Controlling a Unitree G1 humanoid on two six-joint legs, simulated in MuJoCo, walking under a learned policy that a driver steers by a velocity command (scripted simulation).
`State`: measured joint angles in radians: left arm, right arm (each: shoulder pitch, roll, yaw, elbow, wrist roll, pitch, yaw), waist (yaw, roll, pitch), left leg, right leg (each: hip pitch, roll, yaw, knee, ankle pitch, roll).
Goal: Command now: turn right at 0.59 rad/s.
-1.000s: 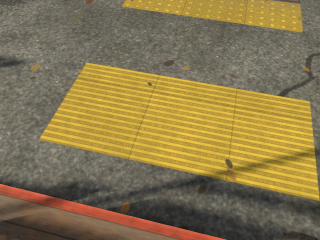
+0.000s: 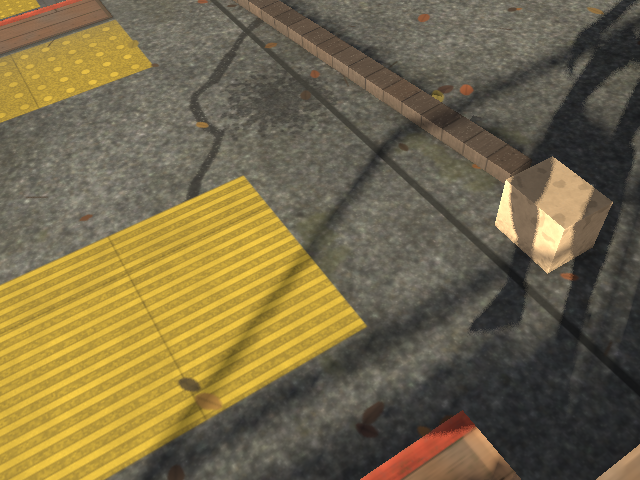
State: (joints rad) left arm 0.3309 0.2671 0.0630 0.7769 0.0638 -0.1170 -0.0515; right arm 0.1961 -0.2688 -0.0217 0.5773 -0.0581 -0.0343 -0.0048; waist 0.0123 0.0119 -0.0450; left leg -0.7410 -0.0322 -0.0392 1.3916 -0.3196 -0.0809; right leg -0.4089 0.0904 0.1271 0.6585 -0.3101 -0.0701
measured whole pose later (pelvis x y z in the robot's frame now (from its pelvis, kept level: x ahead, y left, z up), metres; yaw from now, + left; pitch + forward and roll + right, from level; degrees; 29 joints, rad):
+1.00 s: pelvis +0.28 +0.13 -0.11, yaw +33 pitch -1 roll -3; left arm 0.49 0.28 0.07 0.97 0.04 -0.07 0.03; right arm 0.06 -0.29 -0.06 0.74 -0.05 0.05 0.06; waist 0.07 0.04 0.06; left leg -0.29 -0.04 0.14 0.60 -0.03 0.19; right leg -0.16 -0.09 -0.29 1.34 -0.61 -0.05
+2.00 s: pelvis +1.09 +0.57 -0.27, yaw +0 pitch +1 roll +3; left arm 0.08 0.36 0.08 0.72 0.02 -0.01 -0.06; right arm 0.42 -0.29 -0.06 0.96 -0.03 -0.11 -0.01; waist -0.04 -0.05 0.02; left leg -0.05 0.01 0.17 0.34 -0.29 -0.02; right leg -0.73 -0.06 -0.01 1.26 -0.17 -0.12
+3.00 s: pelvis +1.98 +0.32 -0.28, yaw -25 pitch +2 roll +2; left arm -0.09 0.25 -0.04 0.58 0.05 -0.10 -0.04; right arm 0.58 -0.27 -0.06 0.91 0.01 -0.08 0.02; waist -0.15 -0.01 0.03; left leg 0.08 -0.06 -0.15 0.28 -0.37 0.03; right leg -0.58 -0.03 0.04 0.52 0.04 -0.03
